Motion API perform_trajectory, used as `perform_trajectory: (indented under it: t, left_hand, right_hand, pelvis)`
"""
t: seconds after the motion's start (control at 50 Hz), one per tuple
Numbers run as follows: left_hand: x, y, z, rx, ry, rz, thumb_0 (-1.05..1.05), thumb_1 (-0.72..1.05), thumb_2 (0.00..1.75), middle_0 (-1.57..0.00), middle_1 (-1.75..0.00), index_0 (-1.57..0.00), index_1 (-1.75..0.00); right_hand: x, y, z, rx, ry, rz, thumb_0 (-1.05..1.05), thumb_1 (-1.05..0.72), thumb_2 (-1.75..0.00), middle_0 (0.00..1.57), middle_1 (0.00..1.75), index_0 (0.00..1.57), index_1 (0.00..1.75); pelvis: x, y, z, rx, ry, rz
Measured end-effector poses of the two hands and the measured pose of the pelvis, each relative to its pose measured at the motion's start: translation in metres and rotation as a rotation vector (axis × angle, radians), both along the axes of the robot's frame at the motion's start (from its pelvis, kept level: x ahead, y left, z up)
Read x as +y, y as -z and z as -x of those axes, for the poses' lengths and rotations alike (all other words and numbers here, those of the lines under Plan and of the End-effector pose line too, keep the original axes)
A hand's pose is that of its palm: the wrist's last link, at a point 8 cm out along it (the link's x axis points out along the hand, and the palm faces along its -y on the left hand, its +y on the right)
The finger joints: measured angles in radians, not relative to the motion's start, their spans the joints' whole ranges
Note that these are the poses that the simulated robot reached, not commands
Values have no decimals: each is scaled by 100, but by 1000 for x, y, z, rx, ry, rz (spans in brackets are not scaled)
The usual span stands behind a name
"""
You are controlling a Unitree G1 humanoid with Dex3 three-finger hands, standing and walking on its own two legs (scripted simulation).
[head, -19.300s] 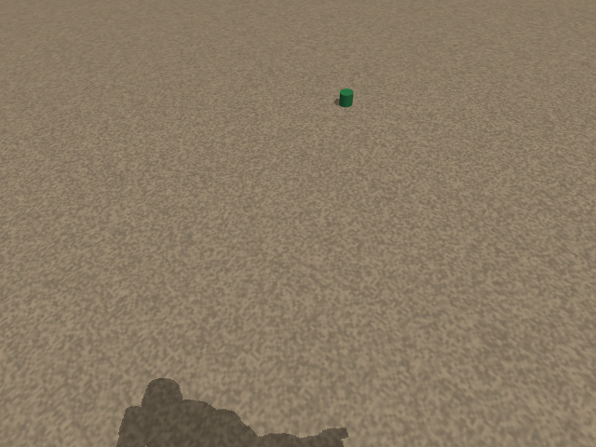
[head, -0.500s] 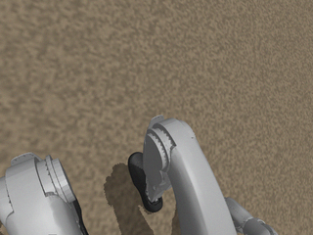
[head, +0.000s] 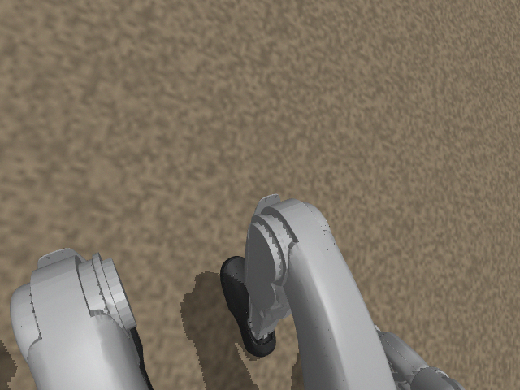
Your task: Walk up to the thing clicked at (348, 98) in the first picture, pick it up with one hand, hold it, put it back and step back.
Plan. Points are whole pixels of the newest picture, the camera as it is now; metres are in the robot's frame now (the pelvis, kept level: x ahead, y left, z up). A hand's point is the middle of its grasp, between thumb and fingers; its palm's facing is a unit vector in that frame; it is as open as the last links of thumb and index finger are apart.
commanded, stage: settle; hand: left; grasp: from above
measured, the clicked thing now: out of the picture +0.45 +0.39 -0.25
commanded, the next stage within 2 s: lift in 0.60 s
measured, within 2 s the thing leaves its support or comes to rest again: neither
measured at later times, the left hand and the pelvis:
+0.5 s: hand out of the picture +0.43 +0.39 -0.13, palm faces -0.43 -0.12 -0.89, open 10.6 cm; pelvis +0.00 -0.01 +0.02, yaw +5 degrees
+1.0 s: hand out of the picture +0.41 +0.39 -0.06, palm faces -0.45 -0.14 -0.88, open 10.6 cm; pelvis -0.01 +0.00 +0.06, yaw +7 degrees
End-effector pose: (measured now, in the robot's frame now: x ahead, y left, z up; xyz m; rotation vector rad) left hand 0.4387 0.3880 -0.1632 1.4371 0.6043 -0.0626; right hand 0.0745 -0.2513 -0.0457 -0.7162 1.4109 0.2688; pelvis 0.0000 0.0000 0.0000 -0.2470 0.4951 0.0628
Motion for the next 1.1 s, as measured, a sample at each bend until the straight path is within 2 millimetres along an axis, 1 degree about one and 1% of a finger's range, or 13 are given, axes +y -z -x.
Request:
perform_trajectory:
  t: [0.14,0.22,0.32,0.44,0.56,0.74,0.88,0.98,1.1]
  left_hand:
    - [9,-32,2,-7,2,-28,0,-13,77,-58,-86,-52,-88]
    - [11,-51,3,12,6,-37,0,-13,76,-58,-85,-52,-87]
    - [8,-67,6,49,18,-35,-1,-13,76,-59,-84,-53,-86]
    - [0,-85,5,42,46,-20,-1,-13,76,-59,-84,-53,-86]
    - [0,-101,3,32,50,-27,-1,-13,76,-59,-84,-53,-86]
    - [3,-118,3,39,55,-31,0,-12,75,-58,-85,-53,-86]
    - [1,-131,11,51,42,-10,0,-12,75,-58,-85,-53,-86]
    - [1,-152,23,58,38,-7,0,-12,75,-59,-84,-53,-86]
    - [1,-188,41,55,40,3,0,-12,75,-58,-84,-53,-86]
  right_hand:
    - [-5,1,-10,-34,42,-15,0,-91,-90,20,30,20,30]
    - [-5,5,-20,-57,63,-38,0,-91,-90,20,30,20,30]
    - [-5,8,-28,-82,90,-59,0,-91,-90,20,30,20,30]
    - [-7,11,-29,-81,120,-61,0,-92,-90,20,30,20,30]
    - [-11,10,-22,-77,157,-38,0,-92,-90,20,30,20,30]
    - [-13,1,-1,-52,208,1,0,-92,-90,20,30,20,30]
    - [-12,-9,8,-32,253,6,0,-92,-90,20,30,20,30]
    - [-12,-18,3,-44,275,-3,0,-92,-90,20,30,20,30]
    - [-10,-32,-14,-97,283,-27,0,-92,-90,20,30,20,30]
  pelvis:
    - [1,-5,-2,32,-14,-9]
    - [1,-10,-1,50,-24,-18]
    - [-1,-15,1,61,-34,-33]
    - [-4,-20,3,65,-43,-49]
    - [-5,-24,6,65,-47,-56]
    - [-4,-32,10,73,-55,-56]
    - [-3,-45,10,94,-65,-59]
    - [-3,-59,10,105,-73,-68]
    - [-3,-80,11,114,-83,-82]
